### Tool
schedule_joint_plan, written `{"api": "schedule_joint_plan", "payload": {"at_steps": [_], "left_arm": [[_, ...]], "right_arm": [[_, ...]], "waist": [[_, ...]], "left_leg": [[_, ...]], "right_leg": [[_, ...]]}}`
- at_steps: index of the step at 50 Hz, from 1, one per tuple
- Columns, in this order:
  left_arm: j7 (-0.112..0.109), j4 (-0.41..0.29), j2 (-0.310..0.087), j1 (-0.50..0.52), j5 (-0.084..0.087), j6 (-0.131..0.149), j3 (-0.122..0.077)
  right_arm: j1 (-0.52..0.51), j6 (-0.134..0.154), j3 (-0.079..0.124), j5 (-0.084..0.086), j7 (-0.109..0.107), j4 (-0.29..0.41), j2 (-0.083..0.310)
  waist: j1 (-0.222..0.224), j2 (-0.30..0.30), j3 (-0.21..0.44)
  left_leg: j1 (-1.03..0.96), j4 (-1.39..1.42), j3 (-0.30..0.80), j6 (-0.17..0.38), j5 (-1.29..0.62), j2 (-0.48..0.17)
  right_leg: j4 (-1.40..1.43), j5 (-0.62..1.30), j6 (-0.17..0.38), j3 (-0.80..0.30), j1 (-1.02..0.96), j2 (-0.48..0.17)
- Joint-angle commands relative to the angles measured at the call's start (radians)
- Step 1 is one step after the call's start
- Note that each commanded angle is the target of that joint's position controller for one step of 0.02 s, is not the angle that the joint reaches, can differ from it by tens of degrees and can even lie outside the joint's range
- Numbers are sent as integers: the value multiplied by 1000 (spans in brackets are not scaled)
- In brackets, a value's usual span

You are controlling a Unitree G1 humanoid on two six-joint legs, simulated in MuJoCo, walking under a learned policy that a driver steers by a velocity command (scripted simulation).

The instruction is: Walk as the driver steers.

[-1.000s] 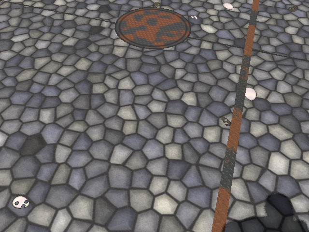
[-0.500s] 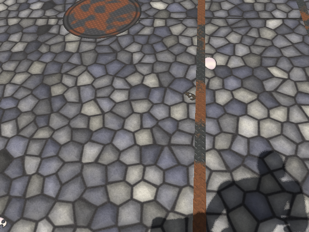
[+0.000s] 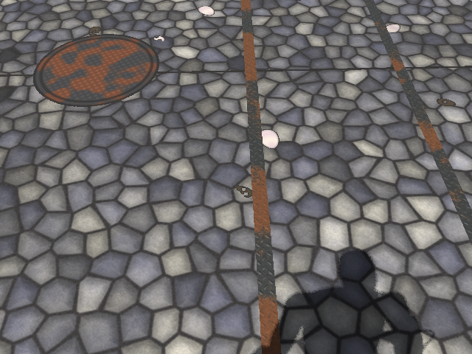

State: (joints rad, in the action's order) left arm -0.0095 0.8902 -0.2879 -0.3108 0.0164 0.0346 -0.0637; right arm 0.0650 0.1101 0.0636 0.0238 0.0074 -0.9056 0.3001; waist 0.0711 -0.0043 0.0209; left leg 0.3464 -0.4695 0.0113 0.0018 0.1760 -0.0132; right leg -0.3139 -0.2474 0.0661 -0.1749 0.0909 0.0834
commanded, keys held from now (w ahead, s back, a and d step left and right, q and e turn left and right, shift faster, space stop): w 0.06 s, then no key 0.94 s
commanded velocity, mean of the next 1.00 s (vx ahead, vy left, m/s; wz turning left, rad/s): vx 0.13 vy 0.00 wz -0.03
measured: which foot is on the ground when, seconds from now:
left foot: up 0.00-0.02, down 0.04-0.48, up 0.50-0.66, down 0.68-1.00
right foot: down 0.00-0.04, up 0.06-0.42, down 0.44-1.00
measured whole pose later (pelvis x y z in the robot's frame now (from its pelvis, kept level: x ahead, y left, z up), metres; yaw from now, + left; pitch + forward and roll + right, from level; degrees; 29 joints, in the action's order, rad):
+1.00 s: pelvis +0.22 +0.04 -0.01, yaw +0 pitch -1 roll +0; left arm -0.02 0.99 -0.25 -0.15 0.00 -0.01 -0.04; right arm 0.20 0.02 0.01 0.00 -0.02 -1.04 0.24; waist 0.00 0.00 -0.04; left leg 0.15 -0.51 -0.01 0.00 0.34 -0.01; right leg -0.50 -0.22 -0.01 0.00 0.26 -0.01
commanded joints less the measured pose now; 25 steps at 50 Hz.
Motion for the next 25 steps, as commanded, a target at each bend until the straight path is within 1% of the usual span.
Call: {"api": "schedule_joint_plan", "payload": {"at_steps": [1, 2, 3, 4, 5, 6, 7, 8, 9, 10, 11, 13, 14, 15, 18, 20, 21, 22, 23, 24, 25], "left_arm": [[4, -56, -133, 18, 0, 9, -24], [5, -68, -95, 42, -5, 14, -11], [6, -89, -36, 55, -9, 23, 6], [0, -127, -56, 42, -1, 42, 3], [-1, -111, -142, 38, 5, 52, -17], [2, -98, -155, 37, 5, 53, -22], [1, -89, -142, 35, -4, 48, -23], [2, -95, -132, 50, -14, 41, -25], [3, -99, -110, 58, -17, 34, -24], [4, -103, -82, 65, -17, 28, -18], [4, -111, -57, 76, -15, 23, -11], [2, -125, -28, 118, -15, 17, 2], [2, -130, -23, 141, -15, 15, 6], [3, -134, -27, 162, -15, 13, 6], [4, -144, -52, 201, -14, 10, 1], [7, -144, -66, 203, -18, 14, -5], [7, -132, -74, 171, -23, 16, -11], [1, -121, -110, 137, -31, 19, -23], [-7, -117, -181, 87, -39, 17, -39], [-10, -96, -149, 53, -42, 4, -29], [-5, -91, -67, 46, -32, -9, -7]], "right_arm": [[27, 24, 22, -2, -3, 36, 106], [146, 25, 33, -5, -10, 7, 139], [267, 22, 46, -16, -16, -15, 204], [325, 16, 66, -23, -4, -40, 277], [266, 20, 41, -13, 2, -19, 185], [203, 20, 26, -17, 5, 6, 134], [152, 15, 17, -23, 9, 25, 114], [126, 8, 11, -21, 9, 33, 103], [118, 1, 4, -24, 7, 32, 94], [122, -4, 2, -29, 4, 23, 96], [124, -10, 3, -32, -2, 14, 105], [120, -23, 4, -29, -14, 2, 124], [126, -29, 5, -27, -18, -4, 132], [143, -33, 5, -26, -20, -13, 139], [166, -44, 2, -17, -19, -37, 142], [155, -51, 0, -9, -19, -46, 137], [143, -55, -2, -4, -20, -48, 132], [176, -53, -5, -10, -19, -58, 126], [215, -41, -13, -38, -15, -51, 106], [329, -38, -34, -42, -12, -78, 36], [279, -51, -35, -31, -11, -83, 49]], "waist": [[-77, -90, -16], [-135, -57, 31], [-168, 125, 90], [-152, 309, 87], [-136, 178, 2], [-113, 139, -38], [-90, 107, -29], [-82, 99, -32], [-72, 104, -20], [-69, 115, -8], [-65, 116, 0], [-70, 114, 8], [-79, 115, 15], [-90, 115, 23], [-100, 108, 16], [-85, 101, 6], [-57, 86, 13], [-45, 52, 38], [-57, -26, 124], [-85, -152, 251], [-45, -179, 268]], "left_leg": [[-170, 66, -10, 36, -10, 1], [-328, 74, 62, 70, 22, -61], [-513, 146, 294, 142, 133, -224], [-591, 238, 625, 262, 212, -380], [-541, 231, 601, 269, 168, -380], [-484, 214, 474, 234, -21, -331], [-437, 204, 375, 209, -197, -289], [-398, 198, 307, 200, -377, -270], [-347, 196, 233, 189, -521, -239], [-311, 196, 179, 189, -637, -212], [-286, 197, 134, 192, -709, -193], [-240, 199, 64, 179, -744, -155], [-225, 199, 46, 171, -742, -145], [-228, 199, 44, 168, -736, -146], [-260, 173, 68, 169, -689, -172], [-278, 125, 90, 161, -645, -183], [-274, 79, 91, 141, -614, -168], [-252, 21, 81, 105, -580, -127], [-160, -84, 46, 60, -399, -69], [-37, -216, 23, 5, -44, -18], [-24, -319, 31, -24, 339, 4]], "right_leg": [[24, -47, 123, -207, 124, -222], [-113, 17, 89, -149, 215, -176], [-420, -80, 24, 2, 388, -62], [-639, -327, -15, 74, 621, 14], [-753, -317, -22, 32, 704, -50], [-789, -234, -29, 40, 697, -88], [-785, -176, -43, 74, 663, -118], [-760, -142, -57, 93, 639, -138], [-726, -112, -71, 107, 578, -148], [-692, -79, -85, 132, 530, -139], [-630, -46, -98, 148, 498, -136], [-480, 48, -107, 172, 415, -128], [-414, 101, -106, 182, 372, -118], [-368, 147, -104, 187, 342, -109], [-282, 180, -83, 172, 306, -99], [-214, 179, -53, 170, 270, -94], [-131, 247, -32, 176, 200, -86], [-72, 444, -6, 148, 89, -107], [-160, 841, 46, 53, -102, -218], [-216, 984, 186, -76, -286, -355], [-163, 931, 245, -161, -250, -416]]}}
